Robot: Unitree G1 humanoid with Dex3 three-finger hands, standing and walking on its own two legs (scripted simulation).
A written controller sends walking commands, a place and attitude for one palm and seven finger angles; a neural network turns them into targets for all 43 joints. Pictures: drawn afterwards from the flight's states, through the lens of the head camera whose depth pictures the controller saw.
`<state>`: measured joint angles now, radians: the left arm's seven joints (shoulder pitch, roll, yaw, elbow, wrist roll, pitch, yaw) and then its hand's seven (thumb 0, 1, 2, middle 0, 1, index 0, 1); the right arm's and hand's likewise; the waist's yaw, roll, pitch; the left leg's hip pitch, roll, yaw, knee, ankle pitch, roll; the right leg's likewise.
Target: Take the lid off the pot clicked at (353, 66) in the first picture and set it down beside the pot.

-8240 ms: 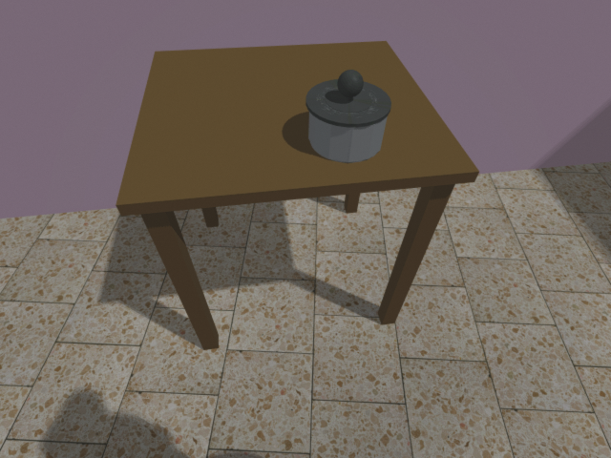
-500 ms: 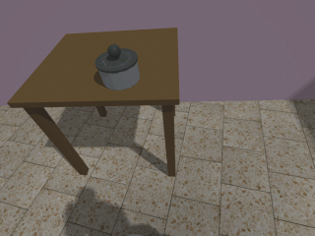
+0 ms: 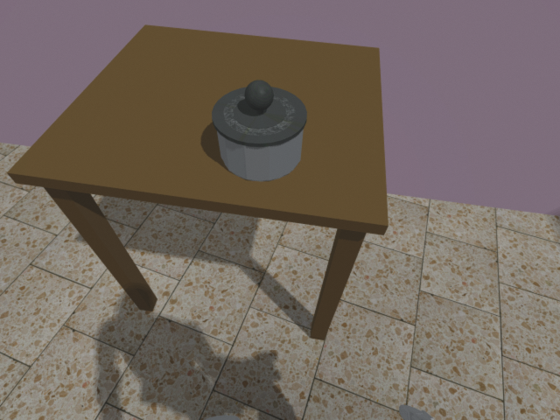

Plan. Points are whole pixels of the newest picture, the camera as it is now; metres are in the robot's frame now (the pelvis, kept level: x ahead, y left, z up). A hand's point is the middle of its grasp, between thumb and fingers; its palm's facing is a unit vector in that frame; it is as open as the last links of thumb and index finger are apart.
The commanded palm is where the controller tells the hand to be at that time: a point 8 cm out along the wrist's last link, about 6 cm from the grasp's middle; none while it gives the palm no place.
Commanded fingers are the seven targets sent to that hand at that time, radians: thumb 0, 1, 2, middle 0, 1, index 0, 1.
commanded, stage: take the last steps up to it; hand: left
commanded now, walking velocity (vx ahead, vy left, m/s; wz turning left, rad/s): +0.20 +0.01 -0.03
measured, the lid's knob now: (259, 95) +0.61 +0.11 +0.12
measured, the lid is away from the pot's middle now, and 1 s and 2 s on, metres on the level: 0.01 0.01 0.01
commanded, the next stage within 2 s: come to a stop and stand still in 0.12 s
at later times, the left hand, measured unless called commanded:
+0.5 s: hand (200, 366) +0.21 +0.16 -0.15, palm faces -0.02 -0.97 -0.23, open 7.4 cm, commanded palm none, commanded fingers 0.00 0.90 0.90 -0.20 -0.30 -0.20 -0.30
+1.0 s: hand out of the picture +0.08 +0.26 -0.16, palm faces -0.02 -0.96 -0.27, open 7.4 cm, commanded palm none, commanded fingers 0.00 0.90 0.90 -0.20 -0.30 -0.20 -0.30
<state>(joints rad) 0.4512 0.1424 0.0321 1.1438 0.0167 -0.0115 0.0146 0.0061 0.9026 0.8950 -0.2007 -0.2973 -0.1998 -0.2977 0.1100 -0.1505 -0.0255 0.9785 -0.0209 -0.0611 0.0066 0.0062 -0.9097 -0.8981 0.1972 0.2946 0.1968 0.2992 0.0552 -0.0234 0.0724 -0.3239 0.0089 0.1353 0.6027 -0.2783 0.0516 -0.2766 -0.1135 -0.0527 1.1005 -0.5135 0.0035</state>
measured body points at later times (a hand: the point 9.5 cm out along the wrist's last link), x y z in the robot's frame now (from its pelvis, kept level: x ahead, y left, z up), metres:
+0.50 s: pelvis +0.11 -0.01 +0.01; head +0.15 -0.03 +0.45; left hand +0.21 +0.21 -0.13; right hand +0.10 -0.23 -0.16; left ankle +0.04 +0.11 -0.68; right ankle +0.18 -0.11 -0.73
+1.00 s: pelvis +0.07 +0.06 +0.00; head +0.07 +0.04 +0.45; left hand +0.08 +0.32 -0.14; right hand +0.11 -0.19 -0.15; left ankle +0.07 +0.15 -0.73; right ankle +0.05 -0.01 -0.72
